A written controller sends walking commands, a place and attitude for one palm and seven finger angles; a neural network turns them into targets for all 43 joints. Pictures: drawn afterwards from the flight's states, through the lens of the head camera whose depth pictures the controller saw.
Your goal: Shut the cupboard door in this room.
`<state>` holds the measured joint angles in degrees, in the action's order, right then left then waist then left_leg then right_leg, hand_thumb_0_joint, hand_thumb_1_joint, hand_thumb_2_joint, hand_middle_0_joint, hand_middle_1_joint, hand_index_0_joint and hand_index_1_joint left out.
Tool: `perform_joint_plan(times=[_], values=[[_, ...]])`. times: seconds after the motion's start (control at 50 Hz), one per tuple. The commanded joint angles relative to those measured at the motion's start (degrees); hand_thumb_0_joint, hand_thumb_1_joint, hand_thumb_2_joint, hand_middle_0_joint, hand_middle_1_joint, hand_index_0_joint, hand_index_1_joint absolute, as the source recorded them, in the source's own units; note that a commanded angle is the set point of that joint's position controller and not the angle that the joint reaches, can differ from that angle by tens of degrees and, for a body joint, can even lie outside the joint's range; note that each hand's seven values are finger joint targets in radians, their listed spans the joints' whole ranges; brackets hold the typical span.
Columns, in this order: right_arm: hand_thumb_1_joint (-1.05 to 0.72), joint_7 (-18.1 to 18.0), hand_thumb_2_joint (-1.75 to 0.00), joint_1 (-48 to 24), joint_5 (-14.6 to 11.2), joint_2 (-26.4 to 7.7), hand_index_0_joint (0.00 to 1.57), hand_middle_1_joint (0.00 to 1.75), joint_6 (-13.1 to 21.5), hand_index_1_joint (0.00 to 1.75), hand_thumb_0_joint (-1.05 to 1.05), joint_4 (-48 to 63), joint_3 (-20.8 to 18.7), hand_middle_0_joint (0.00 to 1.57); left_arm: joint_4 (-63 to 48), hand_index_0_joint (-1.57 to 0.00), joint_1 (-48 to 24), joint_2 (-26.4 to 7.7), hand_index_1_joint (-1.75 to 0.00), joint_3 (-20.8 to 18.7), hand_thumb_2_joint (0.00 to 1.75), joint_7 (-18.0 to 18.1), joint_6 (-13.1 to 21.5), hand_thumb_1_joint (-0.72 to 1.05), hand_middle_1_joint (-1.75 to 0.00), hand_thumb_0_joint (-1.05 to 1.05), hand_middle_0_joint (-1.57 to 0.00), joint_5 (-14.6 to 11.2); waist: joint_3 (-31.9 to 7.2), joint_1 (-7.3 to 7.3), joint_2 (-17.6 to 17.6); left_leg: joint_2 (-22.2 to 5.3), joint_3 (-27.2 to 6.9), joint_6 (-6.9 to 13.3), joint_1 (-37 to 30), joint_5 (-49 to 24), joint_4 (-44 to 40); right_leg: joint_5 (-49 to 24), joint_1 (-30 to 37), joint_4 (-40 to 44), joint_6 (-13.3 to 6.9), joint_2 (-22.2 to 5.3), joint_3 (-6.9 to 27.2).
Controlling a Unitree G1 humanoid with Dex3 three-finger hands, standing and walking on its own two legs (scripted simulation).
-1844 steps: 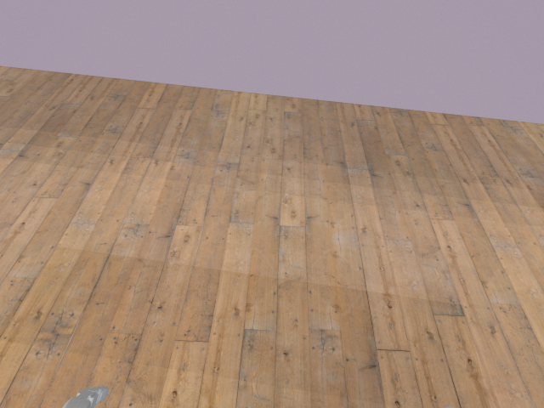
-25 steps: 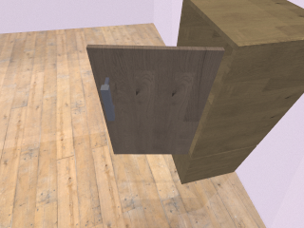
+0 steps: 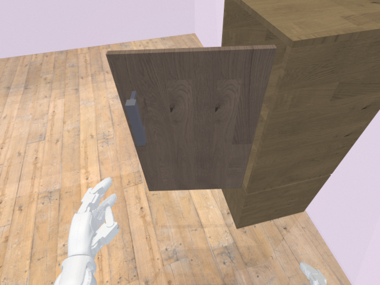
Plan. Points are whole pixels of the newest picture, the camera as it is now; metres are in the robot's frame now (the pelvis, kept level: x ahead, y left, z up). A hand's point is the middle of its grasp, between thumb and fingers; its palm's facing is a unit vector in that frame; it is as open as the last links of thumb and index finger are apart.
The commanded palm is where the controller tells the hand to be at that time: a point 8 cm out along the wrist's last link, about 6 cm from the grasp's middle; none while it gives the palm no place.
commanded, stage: raise the hand and make a fist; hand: left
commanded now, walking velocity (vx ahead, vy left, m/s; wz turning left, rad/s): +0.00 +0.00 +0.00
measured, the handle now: (137, 118) +0.52 +0.14 +0.07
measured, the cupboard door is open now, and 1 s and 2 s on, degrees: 77 77 77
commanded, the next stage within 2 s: bring the fist close to the handle in 1.68 s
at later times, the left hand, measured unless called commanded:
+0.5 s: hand (132, 259) +0.19 +0.12 +0.00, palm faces -0.18 -0.98 -0.03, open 4.6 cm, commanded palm +0.15 +0.21 +0.01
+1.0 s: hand (85, 239) +0.21 +0.20 +0.05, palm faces +0.10 -0.99 -0.05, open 3.1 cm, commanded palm +0.18 +0.24 +0.05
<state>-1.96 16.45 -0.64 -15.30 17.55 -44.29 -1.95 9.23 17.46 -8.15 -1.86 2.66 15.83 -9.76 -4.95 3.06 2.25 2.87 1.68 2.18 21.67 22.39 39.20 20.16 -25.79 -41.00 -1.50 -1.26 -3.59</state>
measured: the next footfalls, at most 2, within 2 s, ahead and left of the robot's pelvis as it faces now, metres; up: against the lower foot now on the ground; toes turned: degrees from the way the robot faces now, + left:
none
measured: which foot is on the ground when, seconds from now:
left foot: down 0.00-1.00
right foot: down 0.00-1.00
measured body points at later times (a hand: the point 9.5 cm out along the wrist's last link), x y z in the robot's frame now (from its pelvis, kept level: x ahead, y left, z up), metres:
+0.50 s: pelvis -0.04 -0.02 -0.06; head +0.02 -0.03 +0.38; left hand +0.19 +0.17 +0.00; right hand +0.16 -0.22 -0.14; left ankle -0.03 +0.09 -0.72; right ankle +0.01 -0.10 -0.72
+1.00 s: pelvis -0.01 +0.00 -0.03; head +0.03 +0.00 +0.42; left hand +0.20 +0.25 +0.06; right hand +0.18 -0.23 -0.09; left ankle -0.03 +0.09 -0.72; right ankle +0.01 -0.10 -0.72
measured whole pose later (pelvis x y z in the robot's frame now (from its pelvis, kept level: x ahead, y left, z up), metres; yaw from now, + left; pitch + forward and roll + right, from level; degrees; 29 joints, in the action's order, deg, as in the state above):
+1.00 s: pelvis -0.01 +0.00 -0.03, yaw +1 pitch +10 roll -1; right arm -3.3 15.0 -1.5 -13.0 12.2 -26.8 0.8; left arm -10.0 24.6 -13.6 -9.2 -7.9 17.5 -15.8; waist -6.2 -0.5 1.1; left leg 1.0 0.1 2.0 35.7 28.8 54.7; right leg 24.4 -37.7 -52.2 -2.1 0.0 -5.5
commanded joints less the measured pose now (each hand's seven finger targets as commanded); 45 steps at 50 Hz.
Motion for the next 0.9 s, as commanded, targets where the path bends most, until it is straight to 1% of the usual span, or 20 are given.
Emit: perform_joint_plan(times=[0.0, 0.04, 0.08, 0.1, 0.14, 0.18, 0.2, 0.26, 0.3, 0.32, 0.38, 0.42, 0.46, 0.52, 0.58, 0.64, 0.7, 0.74, 0.8, 0.88], values=[[-0.90, 3.0, -0.90, -6.3, 1.0, -5.6, 0.20, 0.30, 2.1, 0.30, 0.00, 14.9, -3.3, 0.20, 3.4, -0.42, 25.4, -1.2, -0.54, -5.6, 0.90, -13.5, 16.6, 0.90, -0.54, 0.00, -0.42, -4.6, -0.6, -8.00, -20.7, -0.1, -2.0, -4.2, 18.1, -6.2, 7.1, -6.5, -1.6, -2.6, -0.1, -1.9, 4.1], [-0.90, 3.5, -0.90, -9.4, 0.9, -5.5, 0.20, 0.30, 0.0, 0.30, 0.00, 19.4, -3.7, 0.20, 1.2, -0.46, 24.3, -6.6, -0.58, -10.5, 0.90, -16.5, 19.1, 0.90, -0.58, 0.00, -0.46, -3.7, -4.6, -9.58, -10.2, 1.0, -0.2, -3.6, 22.0, -7.1, 10.3, -9.8, -1.2, -7.6, -0.9, -2.2, 5.3], [-0.90, 3.6, -0.90, -11.6, 0.7, -5.2, 0.20, 0.30, -1.9, 0.30, 0.00, 23.5, -3.0, 0.20, -7.6, -0.49, 17.3, -9.1, -0.62, -9.9, 0.90, -15.8, 16.9, 0.90, -0.62, 0.00, -0.49, -1.4, -6.5, -10.19, 1.8, 1.3, 1.2, -2.6, 22.5, -6.9, 11.2, -6.2, -5.0, -10.8, -1.8, -1.1, 4.7], [-0.90, 3.4, -0.90, -11.1, 0.8, -5.0, 0.20, 0.30, -2.6, 0.30, 0.00, 24.6, -2.9, 0.20, -12.8, -0.51, 13.0, -11.0, -0.64, -10.4, 0.90, -14.2, 16.0, 0.90, -0.64, 0.00, -0.51, -0.7, -7.7, -9.93, 5.7, 0.9, 0.6, -2.4, 22.4, -6.2, 11.5, -4.0, -6.4, -11.8, -2.1, -0.7, 4.6], [-0.90, 3.0, -0.90, -9.2, 0.9, -4.1, 0.20, 0.30, -2.9, 0.30, 0.00, 25.8, -2.6, 0.20, -21.8, -0.55, 7.6, -10.1, -0.68, -9.9, 0.90, -11.0, 16.3, 0.90, -0.68, 0.00, -0.55, -1.1, -12.8, -7.81, 8.9, -0.3, -0.5, -1.6, 20.4, -6.5, 13.5, -3.5, -9.1, -12.7, -1.8, 0.2, 4.7], [-0.90, 2.4, -0.90, -7.5, 1.3, -3.9, 0.20, 0.30, -2.4, 0.30, 0.00, 25.8, -2.2, 0.20, -34.0, -0.58, 0.7, -9.8, -0.72, -9.3, 0.90, -8.8, 20.3, 0.90, -0.72, 0.00, -0.58, -2.8, -18.1, -4.69, 9.2, -0.9, -2.0, -0.9, 17.8, -8.1, 17.2, -5.6, -11.0, -13.4, -1.2, 0.9, 5.0], [-0.90, 1.8, -0.90, -7.2, 1.6, -4.1, 0.20, 0.30, -2.1, 0.30, 0.00, 25.4, -1.9, 0.20, -40.8, -0.60, -5.8, -9.6, -0.74, -7.4, 0.90, -8.7, 22.7, 0.90, -0.74, 0.00, -0.60, -3.7, -19.9, -2.14, 6.1, -1.2, -3.3, -0.6, 18.0, -7.3, 18.9, -4.8, -12.5, -14.0, -0.7, 1.3, 5.4], [-0.90, 0.5, -0.90, -6.7, 0.7, -5.6, 0.20, 0.30, -0.3, 0.30, 0.00, 23.0, -1.5, 0.20, -38.1, -0.66, -4.9, -4.8, -0.80, 0.5, 0.90, -12.7, 25.6, 0.90, -0.80, 0.00, -0.66, -4.8, -15.5, 1.79, 2.1, -2.3, -5.0, -0.3, 20.0, -2.9, 21.6, 1.1, -18.2, -12.7, -0.4, 1.7, 6.2], [-0.90, -0.6, -0.90, -6.5, 0.2, -6.4, 0.20, 0.30, 0.1, 0.30, 0.00, 22.7, -0.7, 0.20, -33.6, -0.69, -5.6, -3.4, -0.84, 4.4, 0.90, -16.7, 23.4, 0.90, -0.84, 0.00, -0.69, -5.5, -11.6, 3.56, 1.4, -2.5, -5.4, 0.2, 22.1, 0.2, 22.0, 5.3, -19.3, -11.2, -0.3, 1.8, 6.1], [-0.90, -1.1, -0.90, -5.3, -0.3, -6.7, 0.20, 0.30, 0.0, 0.30, 0.00, 22.2, -0.9, 0.20, -29.7, -0.71, -4.1, -5.4, -0.86, 3.5, 0.90, -18.0, 20.6, 0.90, -0.86, 0.00, -0.71, -5.2, -10.0, 3.65, -1.1, -2.6, -5.4, 0.1, 23.9, 2.8, 21.7, 8.8, -19.0, -9.6, 0.1, 1.4, 6.5], [-0.90, -1.8, -0.90, -4.6, -2.1, -6.6, 0.20, 0.30, -2.2, 0.30, 0.00, 24.7, -0.7, 0.20, -19.0, -0.77, 6.4, -9.2, -0.92, -0.3, 0.90, -20.7, 7.2, 0.90, -0.92, 0.00, -0.77, -3.7, -8.4, -0.35, -8.3, -2.3, -3.9, 0.2, 28.4, 5.9, 18.5, 17.3, -12.8, -3.9, 1.0, -0.1, 9.2], [-0.90, -1.9, -0.90, -6.6, -2.8, -6.0, 0.20, 0.30, -4.2, 0.30, 0.00, 27.7, -0.4, 0.20, -20.1, -0.81, 9.0, -12.5, -0.96, -5.8, 0.90, -20.2, -1.3, 0.90, -0.96, 0.00, -0.81, -4.3, -12.3, -4.78, -6.8, -1.1, -2.9, 0.0, 27.0, 3.2, 15.7, 14.9, -5.3, -3.4, 1.0, -1.1, 9.8], [-0.90, -2.1, -0.90, -8.5, -2.4, -4.1, 0.20, 0.30, -5.7, 0.30, 0.00, 29.5, 0.1, 0.20, -25.9, -0.84, 8.3, -14.2, -1.00, -11.9, 0.90, -16.4, -5.6, 0.90, -1.00, 0.00, -0.84, -6.1, -15.1, -7.32, -6.8, -0.6, -2.3, -0.6, 25.3, -0.1, 14.0, 10.8, 0.6, -2.8, 1.5, -1.7, 10.1], [-0.90, -2.3, -0.90, -7.9, -1.4, -2.0, 0.20, 0.30, -6.2, 0.30, 0.00, 28.4, 0.6, 0.20, -32.8, -0.90, 8.3, -11.8, -1.06, -16.5, 0.90, -8.0, -2.3, 0.90, -1.06, 0.00, -0.90, -8.7, -15.6, -8.39, -6.6, -1.4, -3.3, -1.4, 22.5, -5.1, 12.6, -1.4, 3.8, -4.6, 1.4, -0.9, 7.8], [-0.90, -1.5, -0.90, -5.1, -0.5, -2.3, 0.20, 0.30, -4.7, 0.30, 0.00, 25.8, 0.3, 0.20, -33.3, -0.95, 8.1, -10.6, -1.12, -14.2, 0.90, -5.2, 6.2, 0.90, -1.12, 0.00, -0.95, -6.3, -13.2, -6.42, -2.9, -2.1, -3.6, -1.5, 20.7, -8.7, 11.5, -9.5, -0.6, -8.1, 0.8, 0.3, 4.8], [-0.90, -0.7, -0.90, -4.1, 0.1, -4.1, 0.20, 0.30, -2.7, 0.30, 0.00, 23.9, 0.3, 0.20, -30.7, -1.01, 5.9, -7.6, -1.18, -5.3, 0.90, -9.0, 12.4, 0.90, -1.18, 0.00, -1.01, -3.8, -8.8, -2.04, 0.1, -2.3, -3.8, -1.0, 20.4, -6.9, 12.9, -5.7, -7.9, -8.7, 0.6, 0.5, 3.9], [-0.90, -1.3, -0.90, -3.0, -0.9, -6.2, 0.20, 0.30, -1.2, 0.30, 0.00, 24.2, -0.1, 0.20, -26.5, -1.06, 6.3, -5.2, -1.24, 0.6, 0.90, -15.8, 11.4, 0.90, -1.24, 0.00, -1.06, -5.1, -5.7, 0.06, -1.0, -2.2, -4.5, -0.5, 19.3, -2.4, 12.0, 2.6, -10.4, -5.1, 0.3, 0.6, 4.4], [-0.90, -2.0, -0.90, -2.5, -1.6, -6.9, 0.20, 0.30, -0.6, 0.30, 0.00, 24.8, -0.8, 0.20, -27.3, -1.10, 6.5, -9.8, -1.28, -3.2, 0.90, -17.9, 8.9, 0.90, -1.28, 0.00, -1.10, -5.8, -9.0, -1.40, -1.9, -2.0, -4.5, -0.5, 18.2, -1.1, 10.7, 6.4, -7.8, -2.9, 0.4, 0.1, 5.3], [-0.90, -2.8, -0.90, -3.1, -1.5, -6.2, 0.20, 0.30, -1.3, 0.30, 0.00, 25.1, -0.7, 0.20, -30.3, -1.15, 5.8, -16.7, -1.34, -12.7, 0.90, -15.5, 6.0, 0.90, -1.34, 0.00, -1.15, -6.4, -12.8, -4.62, -1.4, -1.9, -4.3, -0.6, 16.2, -3.9, 8.5, 3.4, -2.9, -3.4, 0.2, 0.5, 4.2], [-0.90, -2.4, -0.90, -3.5, -1.0, -4.3, 0.20, 0.30, -2.5, 0.30, 0.00, 25.6, 0.2, 0.20, -34.2, -1.23, 5.1, -12.8, -1.42, -14.6, 0.90, -10.1, 6.3, 0.90, -1.42, 0.00, -1.23, -8.0, -12.7, -5.74, 1.0, -2.1, -4.5, -1.6, 12.0, -11.4, 6.1, -8.1, -0.4, -6.0, -0.3, 1.6, 0.5]])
